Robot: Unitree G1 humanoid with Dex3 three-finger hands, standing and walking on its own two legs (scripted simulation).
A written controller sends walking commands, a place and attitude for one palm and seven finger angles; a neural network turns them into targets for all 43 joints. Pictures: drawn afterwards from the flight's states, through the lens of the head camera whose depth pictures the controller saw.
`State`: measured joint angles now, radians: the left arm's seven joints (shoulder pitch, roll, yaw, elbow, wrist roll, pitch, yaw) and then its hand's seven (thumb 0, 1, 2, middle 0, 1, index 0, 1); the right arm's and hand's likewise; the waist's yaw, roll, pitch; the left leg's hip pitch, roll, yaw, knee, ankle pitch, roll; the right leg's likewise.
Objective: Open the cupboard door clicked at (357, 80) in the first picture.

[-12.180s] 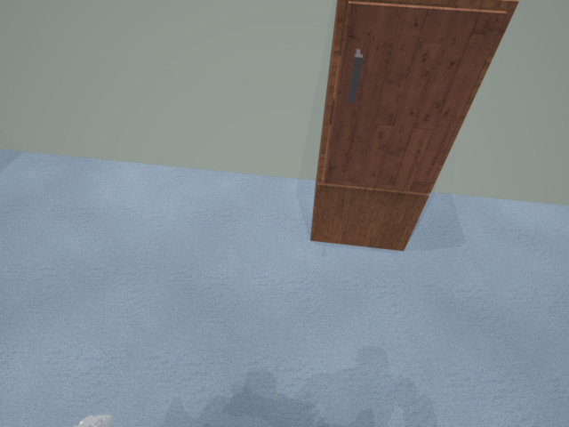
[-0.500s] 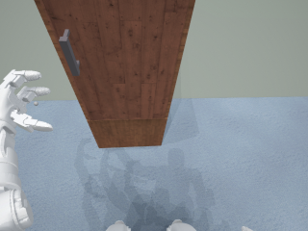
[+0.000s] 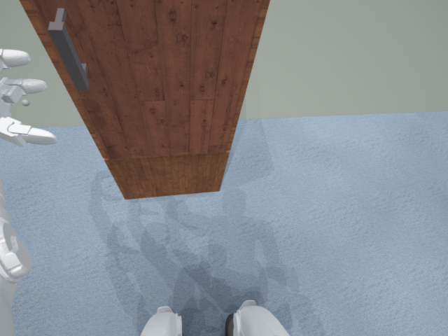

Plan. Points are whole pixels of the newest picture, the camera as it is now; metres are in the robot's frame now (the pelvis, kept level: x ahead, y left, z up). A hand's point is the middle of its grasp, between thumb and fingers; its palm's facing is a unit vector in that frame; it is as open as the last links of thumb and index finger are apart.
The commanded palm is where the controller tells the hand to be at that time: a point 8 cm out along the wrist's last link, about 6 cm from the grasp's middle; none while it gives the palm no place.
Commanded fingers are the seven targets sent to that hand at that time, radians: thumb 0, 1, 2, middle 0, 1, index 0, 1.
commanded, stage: move the hooked fingers beside the handle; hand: left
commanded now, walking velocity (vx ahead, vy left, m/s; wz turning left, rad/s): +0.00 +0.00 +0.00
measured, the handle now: (72, 52) +0.60 +0.25 +0.09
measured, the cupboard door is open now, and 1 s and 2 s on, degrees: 0 0 0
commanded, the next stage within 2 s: slide the fingers in behind the handle in 1.16 s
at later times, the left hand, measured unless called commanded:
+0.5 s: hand (31, 71) +0.54 +0.30 +0.10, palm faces +0.07 -1.00 -0.01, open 14.0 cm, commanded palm +0.52 +0.34 +0.09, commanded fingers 0.00 -0.50 0.30 -0.30 -1.20 -0.30 -1.20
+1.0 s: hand (31, 80) +0.53 +0.30 +0.09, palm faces +0.08 -1.00 -0.02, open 14.0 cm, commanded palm +0.52 +0.34 +0.08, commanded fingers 0.00 -0.50 0.30 -0.30 -1.20 -0.30 -1.20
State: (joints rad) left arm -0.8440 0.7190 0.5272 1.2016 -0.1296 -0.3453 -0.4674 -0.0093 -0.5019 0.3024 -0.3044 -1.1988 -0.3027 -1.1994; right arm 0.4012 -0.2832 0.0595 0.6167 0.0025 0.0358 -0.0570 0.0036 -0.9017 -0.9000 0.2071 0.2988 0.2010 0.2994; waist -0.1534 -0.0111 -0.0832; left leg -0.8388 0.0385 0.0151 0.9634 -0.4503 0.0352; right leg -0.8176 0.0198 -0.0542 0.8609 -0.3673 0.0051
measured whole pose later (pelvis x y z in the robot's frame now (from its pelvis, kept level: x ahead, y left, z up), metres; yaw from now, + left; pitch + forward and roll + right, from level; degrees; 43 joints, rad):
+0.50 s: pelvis +0.01 +0.00 -0.01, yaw -2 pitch +24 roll -5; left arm -1.04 0.92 0.58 1.32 -0.05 -0.29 -0.48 -0.01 -0.50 0.30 -0.30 -1.20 -0.30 -1.20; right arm 0.45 -0.29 0.09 0.58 -0.02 0.11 -0.04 0.00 -0.90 -0.90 0.21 0.30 0.20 0.30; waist -0.24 0.01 -0.07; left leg -0.96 0.06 0.01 1.01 -0.47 0.04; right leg -0.93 0.04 -0.06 0.87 -0.37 0.01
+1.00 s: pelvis +0.01 +0.00 -0.01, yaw -1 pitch +23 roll -5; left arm -0.99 0.84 0.55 1.28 -0.05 -0.30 -0.45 -0.01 -0.50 0.30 -0.31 -1.20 -0.30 -1.20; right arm 0.41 -0.28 0.08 0.57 -0.02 0.11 -0.03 0.00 -0.90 -0.90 0.21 0.30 0.20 0.30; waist -0.22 0.00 -0.08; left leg -0.93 0.06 -0.01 1.01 -0.48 0.04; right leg -0.89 0.04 -0.07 0.87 -0.38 0.01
